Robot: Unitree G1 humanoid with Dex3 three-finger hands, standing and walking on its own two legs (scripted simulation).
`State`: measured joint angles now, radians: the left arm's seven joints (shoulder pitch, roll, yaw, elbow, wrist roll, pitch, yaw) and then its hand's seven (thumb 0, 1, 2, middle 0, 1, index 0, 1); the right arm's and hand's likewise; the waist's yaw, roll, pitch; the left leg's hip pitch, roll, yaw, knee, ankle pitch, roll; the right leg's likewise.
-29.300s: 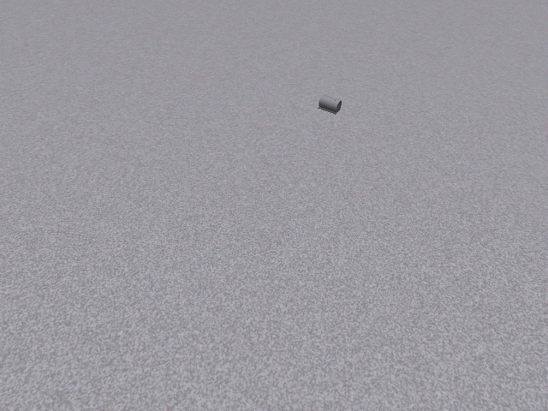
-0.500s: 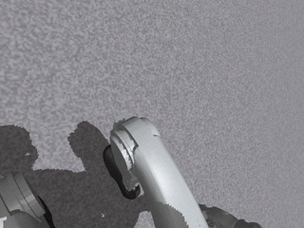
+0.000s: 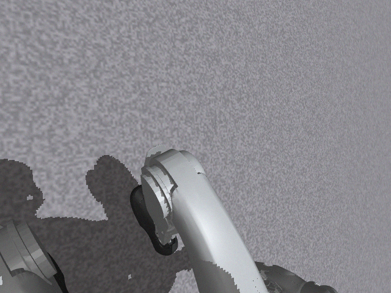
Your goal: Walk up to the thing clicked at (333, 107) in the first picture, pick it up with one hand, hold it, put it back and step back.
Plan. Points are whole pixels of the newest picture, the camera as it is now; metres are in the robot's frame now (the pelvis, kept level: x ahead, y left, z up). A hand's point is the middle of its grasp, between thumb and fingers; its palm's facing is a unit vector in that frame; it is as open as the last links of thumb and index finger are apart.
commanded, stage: close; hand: left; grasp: from above
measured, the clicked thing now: out of the picture +0.46 +0.35 -0.28
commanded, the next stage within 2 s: settle in 1.74 s
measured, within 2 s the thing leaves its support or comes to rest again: neither
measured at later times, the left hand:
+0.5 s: hand out of the picture +0.44 +0.33 -0.26, palm faces +0.08 -0.45 -0.89, open 12.0 cm
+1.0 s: hand out of the picture +0.45 +0.34 -0.26, palm faces +0.09 -0.45 -0.89, open 11.3 cm
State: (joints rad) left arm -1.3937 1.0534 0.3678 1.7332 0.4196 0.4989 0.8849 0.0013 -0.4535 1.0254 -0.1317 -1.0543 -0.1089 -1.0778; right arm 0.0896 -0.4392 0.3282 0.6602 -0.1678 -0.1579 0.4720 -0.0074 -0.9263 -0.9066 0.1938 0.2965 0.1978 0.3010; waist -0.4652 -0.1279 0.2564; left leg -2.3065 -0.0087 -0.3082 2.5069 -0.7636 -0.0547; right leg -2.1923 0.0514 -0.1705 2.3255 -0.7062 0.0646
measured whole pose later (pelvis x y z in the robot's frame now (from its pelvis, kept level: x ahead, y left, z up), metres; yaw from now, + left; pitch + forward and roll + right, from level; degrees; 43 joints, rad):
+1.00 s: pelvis +0.00 +0.00 +0.00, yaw +0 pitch +30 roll -15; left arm -1.37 1.06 0.38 1.74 0.39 0.48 0.90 0.00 -0.13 0.78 -0.38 -0.78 -0.42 -0.82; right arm 0.07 -0.44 0.35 0.64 -0.18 -0.15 0.48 -0.01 -0.91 -0.90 0.19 0.30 0.20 0.30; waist -0.47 -0.13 0.27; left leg -2.30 -0.01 -0.31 2.52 -0.78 -0.05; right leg -2.18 0.04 -0.18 2.34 -0.72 0.06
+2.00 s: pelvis +0.00 +0.00 +0.00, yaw +0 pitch +30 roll -15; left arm -1.38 1.06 0.39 1.71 0.40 0.49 0.88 0.01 -0.10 0.68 -0.46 -0.67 -0.50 -0.72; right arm 0.07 -0.44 0.34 0.66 -0.18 -0.17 0.47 -0.01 -0.91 -0.90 0.19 0.30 0.20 0.30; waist -0.46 -0.14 0.28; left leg -2.29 0.00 -0.31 2.50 -0.76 -0.05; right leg -2.18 0.04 -0.18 2.31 -0.70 0.06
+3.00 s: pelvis +0.00 -0.01 +0.04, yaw +2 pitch +35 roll -11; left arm -1.46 0.95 0.35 1.73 0.54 0.63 0.73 0.00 -0.25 0.77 -0.29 -0.84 -0.30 -0.85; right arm 0.17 -0.37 0.17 0.83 -0.11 -0.18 0.41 -0.01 -0.92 -0.90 0.20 0.30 0.20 0.30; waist -0.39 0.00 0.08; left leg -2.25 0.03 -0.23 2.36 -0.73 -0.05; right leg -2.18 0.04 -0.13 2.22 -0.67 0.04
